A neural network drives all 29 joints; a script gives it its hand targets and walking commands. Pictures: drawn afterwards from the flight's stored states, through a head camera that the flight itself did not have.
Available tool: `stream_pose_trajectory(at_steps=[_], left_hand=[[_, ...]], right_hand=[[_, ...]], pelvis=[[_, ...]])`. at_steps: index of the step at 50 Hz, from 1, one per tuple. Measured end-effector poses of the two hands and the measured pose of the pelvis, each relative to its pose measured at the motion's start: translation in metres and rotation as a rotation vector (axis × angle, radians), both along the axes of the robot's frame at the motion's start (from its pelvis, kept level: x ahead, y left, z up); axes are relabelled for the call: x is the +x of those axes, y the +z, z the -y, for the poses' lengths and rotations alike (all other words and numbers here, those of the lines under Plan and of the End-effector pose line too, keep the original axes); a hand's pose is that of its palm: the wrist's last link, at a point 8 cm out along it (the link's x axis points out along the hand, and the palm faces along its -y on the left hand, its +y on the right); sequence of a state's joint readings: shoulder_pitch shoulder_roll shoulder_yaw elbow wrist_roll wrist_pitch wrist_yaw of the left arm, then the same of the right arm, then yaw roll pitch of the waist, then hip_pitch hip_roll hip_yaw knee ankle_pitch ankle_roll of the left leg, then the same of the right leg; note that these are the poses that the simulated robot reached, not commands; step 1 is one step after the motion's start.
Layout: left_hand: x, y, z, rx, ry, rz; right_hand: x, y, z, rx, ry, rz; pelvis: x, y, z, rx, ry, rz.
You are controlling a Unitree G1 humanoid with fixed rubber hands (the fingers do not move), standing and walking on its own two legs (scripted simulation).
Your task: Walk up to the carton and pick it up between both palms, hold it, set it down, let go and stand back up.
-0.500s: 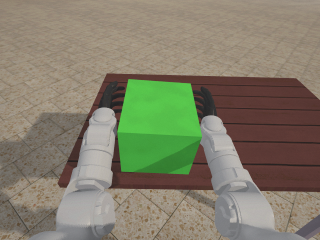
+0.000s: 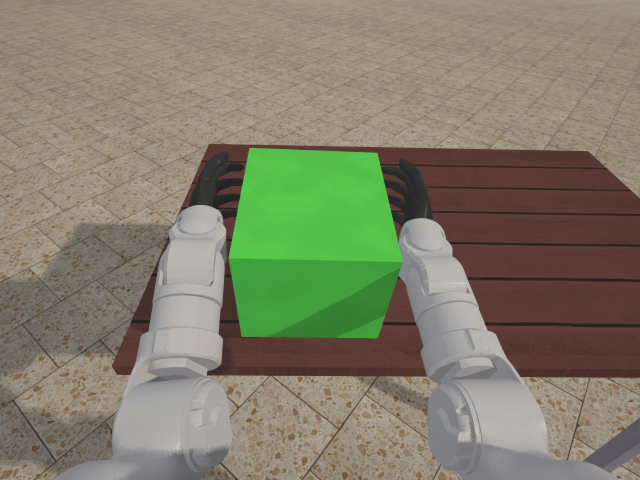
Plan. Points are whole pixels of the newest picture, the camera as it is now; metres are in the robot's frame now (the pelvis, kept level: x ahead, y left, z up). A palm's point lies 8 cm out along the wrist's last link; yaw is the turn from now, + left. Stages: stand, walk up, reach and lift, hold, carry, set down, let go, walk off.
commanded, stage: reach and lift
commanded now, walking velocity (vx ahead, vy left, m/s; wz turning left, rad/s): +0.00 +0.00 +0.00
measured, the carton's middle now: (312, 241) +0.37 +0.01 +0.15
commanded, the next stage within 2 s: hold in 0.14 s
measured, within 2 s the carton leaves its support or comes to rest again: neither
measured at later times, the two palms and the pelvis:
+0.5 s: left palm (197, 204) +0.36 +0.14 +0.21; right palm (418, 213) +0.36 -0.12 +0.19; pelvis -0.01 +0.00 +0.00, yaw +0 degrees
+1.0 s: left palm (198, 205) +0.35 +0.14 +0.22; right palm (424, 215) +0.35 -0.12 +0.20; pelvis -0.01 +0.00 +0.00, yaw +0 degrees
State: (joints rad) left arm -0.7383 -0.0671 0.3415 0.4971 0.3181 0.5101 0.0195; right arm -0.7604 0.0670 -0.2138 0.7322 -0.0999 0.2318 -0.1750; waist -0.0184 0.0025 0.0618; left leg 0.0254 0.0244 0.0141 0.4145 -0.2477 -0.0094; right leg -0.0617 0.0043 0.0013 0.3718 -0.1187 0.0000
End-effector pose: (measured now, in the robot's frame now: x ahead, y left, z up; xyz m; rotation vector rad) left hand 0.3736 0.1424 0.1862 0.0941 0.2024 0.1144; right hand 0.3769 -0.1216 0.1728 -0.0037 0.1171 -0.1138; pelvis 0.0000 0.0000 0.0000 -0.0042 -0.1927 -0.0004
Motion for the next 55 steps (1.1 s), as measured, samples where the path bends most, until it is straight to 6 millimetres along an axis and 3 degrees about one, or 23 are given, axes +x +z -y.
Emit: stream_pose_trajectory(at_steps=[27,55], left_hand=[[-0.019,0.027,-0.003,0.012,0.006,0.039],[-0.027,0.029,0.000,0.014,0.000,0.025]], right_hand=[[-0.015,0.023,-0.002,0.016,0.010,0.053],[-0.023,0.026,0.001,0.025,0.006,0.052]], pelvis=[[-0.007,-0.001,0.000,0.000,0.001,0.056],[-0.012,-0.002,0.002,0.002,0.001,0.067]])
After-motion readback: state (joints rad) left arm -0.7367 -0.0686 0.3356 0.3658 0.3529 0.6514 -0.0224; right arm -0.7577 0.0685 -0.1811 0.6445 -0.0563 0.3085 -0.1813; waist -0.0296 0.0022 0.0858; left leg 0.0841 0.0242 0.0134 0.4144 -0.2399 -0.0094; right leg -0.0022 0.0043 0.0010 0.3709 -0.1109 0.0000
